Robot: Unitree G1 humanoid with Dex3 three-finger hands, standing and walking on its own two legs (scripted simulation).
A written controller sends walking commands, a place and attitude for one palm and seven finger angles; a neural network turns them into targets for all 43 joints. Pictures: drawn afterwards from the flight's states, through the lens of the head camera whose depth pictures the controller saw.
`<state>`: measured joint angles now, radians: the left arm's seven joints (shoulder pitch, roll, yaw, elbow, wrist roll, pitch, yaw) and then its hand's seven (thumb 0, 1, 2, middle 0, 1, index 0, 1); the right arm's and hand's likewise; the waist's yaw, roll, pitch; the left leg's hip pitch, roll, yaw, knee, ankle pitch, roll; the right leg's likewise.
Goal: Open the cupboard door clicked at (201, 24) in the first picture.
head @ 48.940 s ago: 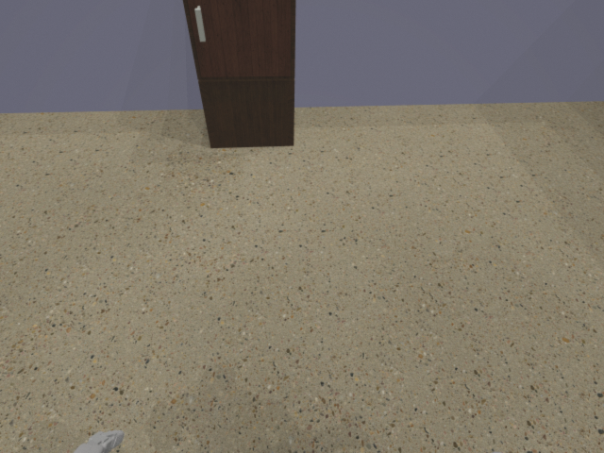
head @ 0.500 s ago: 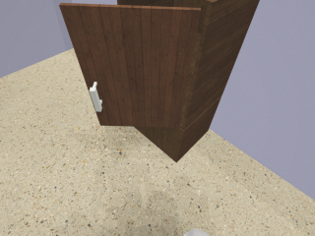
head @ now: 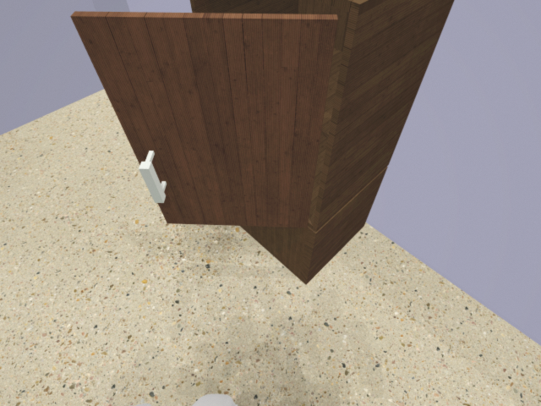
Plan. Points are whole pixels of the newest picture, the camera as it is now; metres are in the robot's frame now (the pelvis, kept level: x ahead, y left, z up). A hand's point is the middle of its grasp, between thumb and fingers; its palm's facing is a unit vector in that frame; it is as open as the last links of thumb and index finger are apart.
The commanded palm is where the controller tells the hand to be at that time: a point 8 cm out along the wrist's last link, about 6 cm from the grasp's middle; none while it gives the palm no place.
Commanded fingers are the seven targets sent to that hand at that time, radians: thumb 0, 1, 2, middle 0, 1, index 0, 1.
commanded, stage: come to a stop and stand still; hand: left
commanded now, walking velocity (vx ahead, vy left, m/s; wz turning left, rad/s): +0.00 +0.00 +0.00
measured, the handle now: (155, 177) +0.59 +0.33 -0.11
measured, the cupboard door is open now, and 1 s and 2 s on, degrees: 43 43 43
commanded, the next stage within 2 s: look again from close up in 0.50 s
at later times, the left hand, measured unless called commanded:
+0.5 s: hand out of the picture -0.01 +0.22 -0.18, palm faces +0.00 -0.98 -0.21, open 7.4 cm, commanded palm none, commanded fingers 0.00 0.90 0.90 -0.20 -0.30 -0.20 -0.30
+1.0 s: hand out of the picture +0.02 +0.22 -0.18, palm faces -0.04 -0.97 -0.24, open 7.3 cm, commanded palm none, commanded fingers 0.00 0.90 0.90 -0.20 -0.30 -0.20 -0.30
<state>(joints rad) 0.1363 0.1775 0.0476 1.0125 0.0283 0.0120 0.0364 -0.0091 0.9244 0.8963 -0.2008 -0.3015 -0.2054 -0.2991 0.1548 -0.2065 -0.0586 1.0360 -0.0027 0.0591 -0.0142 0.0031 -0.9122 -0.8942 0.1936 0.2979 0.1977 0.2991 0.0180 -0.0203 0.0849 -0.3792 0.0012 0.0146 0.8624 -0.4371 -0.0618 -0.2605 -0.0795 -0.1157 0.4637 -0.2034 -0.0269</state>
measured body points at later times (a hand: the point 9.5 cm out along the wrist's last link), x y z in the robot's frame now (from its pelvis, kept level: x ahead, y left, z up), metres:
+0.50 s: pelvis -0.01 +0.05 +0.00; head +0.01 +0.04 +0.44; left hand -0.01 +0.27 -0.16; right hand +0.02 -0.19 -0.16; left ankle -0.01 +0.14 -0.74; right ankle -0.06 -0.07 -0.74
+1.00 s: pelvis -0.01 +0.03 -0.01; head +0.00 +0.02 +0.44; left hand +0.02 +0.27 -0.16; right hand -0.02 -0.19 -0.17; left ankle -0.01 +0.14 -0.74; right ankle -0.06 -0.07 -0.74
